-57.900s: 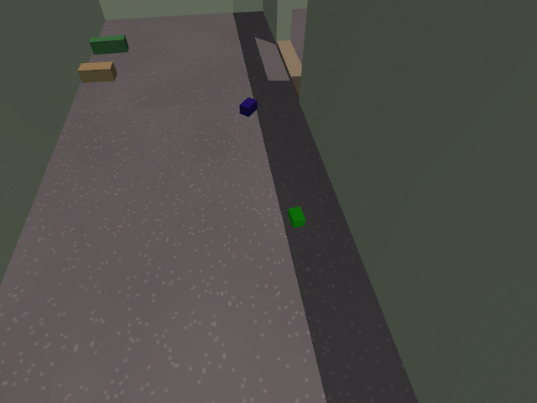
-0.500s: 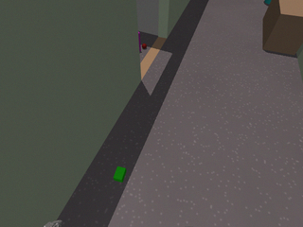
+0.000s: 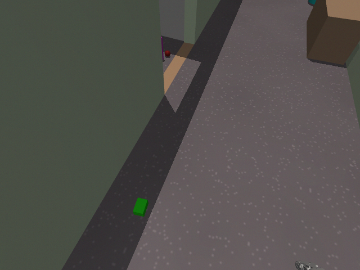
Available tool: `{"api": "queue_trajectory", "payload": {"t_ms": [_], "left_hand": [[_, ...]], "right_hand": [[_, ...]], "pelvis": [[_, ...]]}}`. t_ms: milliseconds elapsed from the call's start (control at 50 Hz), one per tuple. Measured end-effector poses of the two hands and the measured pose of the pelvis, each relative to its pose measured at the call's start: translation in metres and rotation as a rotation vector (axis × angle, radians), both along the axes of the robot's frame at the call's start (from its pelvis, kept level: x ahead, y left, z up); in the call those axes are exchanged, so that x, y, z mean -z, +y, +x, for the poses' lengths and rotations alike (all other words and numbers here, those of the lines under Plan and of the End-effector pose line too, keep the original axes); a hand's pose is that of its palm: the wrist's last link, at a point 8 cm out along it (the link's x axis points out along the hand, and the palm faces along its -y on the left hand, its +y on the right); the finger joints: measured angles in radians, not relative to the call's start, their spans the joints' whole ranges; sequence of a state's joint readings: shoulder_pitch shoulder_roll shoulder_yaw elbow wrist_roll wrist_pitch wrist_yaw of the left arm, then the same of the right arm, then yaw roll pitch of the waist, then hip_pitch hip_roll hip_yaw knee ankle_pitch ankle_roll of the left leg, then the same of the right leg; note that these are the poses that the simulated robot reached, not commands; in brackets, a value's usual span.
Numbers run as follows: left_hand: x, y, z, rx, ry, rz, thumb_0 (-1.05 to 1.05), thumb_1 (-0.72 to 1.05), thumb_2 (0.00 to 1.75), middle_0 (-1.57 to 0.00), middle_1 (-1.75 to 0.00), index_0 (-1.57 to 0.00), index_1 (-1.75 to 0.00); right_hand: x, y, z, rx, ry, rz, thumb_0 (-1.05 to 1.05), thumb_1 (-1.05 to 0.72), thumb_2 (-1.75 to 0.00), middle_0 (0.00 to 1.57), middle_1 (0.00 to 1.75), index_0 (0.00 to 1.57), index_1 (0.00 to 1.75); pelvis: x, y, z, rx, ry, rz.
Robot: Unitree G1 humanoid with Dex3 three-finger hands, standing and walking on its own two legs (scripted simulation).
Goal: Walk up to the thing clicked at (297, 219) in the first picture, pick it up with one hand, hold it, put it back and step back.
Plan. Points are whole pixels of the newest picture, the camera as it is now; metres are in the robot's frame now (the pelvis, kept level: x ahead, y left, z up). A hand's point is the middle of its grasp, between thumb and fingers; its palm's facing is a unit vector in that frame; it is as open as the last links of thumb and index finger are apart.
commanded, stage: walk up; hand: left
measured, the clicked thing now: (140, 207) +0.53 +0.23 -0.75
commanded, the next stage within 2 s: none
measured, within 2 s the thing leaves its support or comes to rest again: neither
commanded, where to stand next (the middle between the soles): +0.13 +0.00 m, yaw -3 degrees
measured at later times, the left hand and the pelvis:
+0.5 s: hand out of the picture +0.12 +0.23 -0.13, palm faces -0.03 -0.90 -0.44, open 7.4 cm; pelvis +0.09 -0.04 +0.00, yaw -2 degrees
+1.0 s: hand (90, 254) +0.19 +0.24 -0.16, palm faces -0.08 -0.90 -0.42, open 7.4 cm; pelvis +0.05 -0.02 -0.03, yaw -3 degrees
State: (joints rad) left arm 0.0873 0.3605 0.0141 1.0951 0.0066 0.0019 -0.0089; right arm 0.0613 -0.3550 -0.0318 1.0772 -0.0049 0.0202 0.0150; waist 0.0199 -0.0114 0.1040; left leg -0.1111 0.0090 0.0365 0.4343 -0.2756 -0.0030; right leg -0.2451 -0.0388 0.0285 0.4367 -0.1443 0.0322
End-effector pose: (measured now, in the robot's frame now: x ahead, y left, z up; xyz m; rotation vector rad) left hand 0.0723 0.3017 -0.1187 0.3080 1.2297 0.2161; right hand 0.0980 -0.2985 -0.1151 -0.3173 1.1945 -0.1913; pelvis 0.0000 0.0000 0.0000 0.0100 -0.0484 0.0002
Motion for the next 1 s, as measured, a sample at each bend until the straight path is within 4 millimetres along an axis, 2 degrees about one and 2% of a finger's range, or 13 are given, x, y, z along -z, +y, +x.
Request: {"api": "queue_trajectory", "payload": {"t_ms": [60,120,240,300,380,440,520,640,700,780,880,940,1000], "left_hand": [[-0.002,-0.002,-0.002,0.011,0.003,-0.001,0.01,0.91,0.89,-0.20,-0.30,-0.20,-0.30],[-0.007,-0.004,-0.001,0.027,0.017,0.005,0.01,0.91,0.89,-0.21,-0.30,-0.20,-0.30],[-0.012,-0.012,0.014,0.029,0.003,0.062,0.01,0.91,0.89,-0.21,-0.30,-0.20,-0.30],[-0.016,-0.021,0.015,0.013,-0.004,0.081,0.01,0.91,0.89,-0.20,-0.30,-0.20,-0.30],[-0.027,-0.029,0.016,0.000,0.031,0.086,0.01,0.91,0.89,-0.21,-0.30,-0.20,-0.30],[-0.029,-0.030,0.024,0.002,0.046,0.096,0.01,0.90,0.89,-0.21,-0.30,-0.20,-0.30],[-0.024,-0.028,0.048,0.012,0.044,0.096,0.01,0.90,0.89,-0.21,-0.30,-0.20,-0.30],[0.003,-0.015,0.107,0.052,-0.025,0.056,0.01,0.90,0.89,-0.21,-0.30,-0.20,-0.30],[0.016,-0.009,0.135,0.052,-0.074,0.034,0.01,0.90,0.89,-0.21,-0.30,-0.20,-0.30],[0.015,-0.012,0.156,0.071,-0.115,0.017,0.01,0.91,0.89,-0.21,-0.30,-0.20,-0.30],[0.009,-0.014,0.149,0.098,-0.120,0.024,0.01,0.91,0.89,-0.21,-0.30,-0.20,-0.30],[0.007,-0.014,0.134,0.115,-0.108,0.051,0.01,0.91,0.89,-0.21,-0.30,-0.20,-0.30],[0.006,-0.016,0.109,0.114,-0.086,0.081,0.01,0.91,0.89,-0.21,-0.30,-0.20,-0.30]], "right_hand": [[-0.001,-0.002,0.002,-0.008,-0.018,0.011,0.01,-0.90,-0.90,0.20,0.30,0.21,0.30],[-0.001,-0.010,0.000,0.003,-0.042,0.024,0.01,-0.90,-0.90,0.20,0.30,0.21,0.30],[0.017,-0.046,-0.003,0.022,0.006,0.017,0.01,-0.90,-0.90,0.21,0.30,0.21,0.30],[0.020,-0.056,0.004,0.030,0.051,0.010,0.01,-0.90,-0.90,0.20,0.30,0.21,0.30],[0.013,-0.060,0.022,0.027,0.053,0.014,0.01,-0.90,-0.90,0.20,0.30,0.21,0.30],[0.011,-0.060,0.035,0.025,0.058,0.009,0.01,-0.90,-0.90,0.20,0.30,0.21,0.30],[0.015,-0.053,0.048,0.031,0.075,0.000,0.01,-0.90,-0.90,0.20,0.30,0.20,0.30],[0.020,-0.031,0.062,0.016,0.080,-0.030,0.00,-0.90,-0.90,0.20,0.30,0.21,0.30],[0.019,-0.019,0.066,0.013,0.066,-0.046,0.00,-0.90,-0.90,0.20,0.30,0.21,0.30],[0.008,-0.011,0.070,0.010,0.025,-0.052,0.00,-0.90,-0.90,0.20,0.30,0.21,0.30],[0.004,-0.014,0.077,-0.001,-0.049,-0.057,0.01,-0.90,-0.90,0.21,0.30,0.21,0.30],[0.011,-0.019,0.075,-0.004,-0.093,-0.043,0.00,-0.90,-0.90,0.20,0.30,0.21,0.30],[0.023,-0.028,0.066,0.012,-0.111,-0.022,0.00,-0.90,-0.90,0.20,0.30,0.21,0.30]], "pelvis": [[0.000,-0.002,0.003,0.005,-0.002,-0.001],[-0.001,-0.008,0.015,0.017,0.002,0.000],[0.011,-0.032,0.043,0.022,-0.017,0.003],[0.009,-0.040,0.057,0.018,-0.016,-0.011],[0.000,-0.043,0.073,0.027,-0.009,0.000],[-0.002,-0.042,0.082,0.027,-0.003,-0.006],[0.000,-0.035,0.089,0.027,0.004,-0.009],[0.016,-0.017,0.097,0.006,0.027,-0.009],[0.022,-0.010,0.093,0.006,0.016,0.014],[0.017,-0.007,0.085,0.001,0.018,-0.010],[0.016,-0.006,0.073,0.029,0.033,-0.007],[0.022,-0.010,0.064,0.052,0.028,0.006],[0.028,-0.015,0.053,0.061,0.003,-0.023]]}}
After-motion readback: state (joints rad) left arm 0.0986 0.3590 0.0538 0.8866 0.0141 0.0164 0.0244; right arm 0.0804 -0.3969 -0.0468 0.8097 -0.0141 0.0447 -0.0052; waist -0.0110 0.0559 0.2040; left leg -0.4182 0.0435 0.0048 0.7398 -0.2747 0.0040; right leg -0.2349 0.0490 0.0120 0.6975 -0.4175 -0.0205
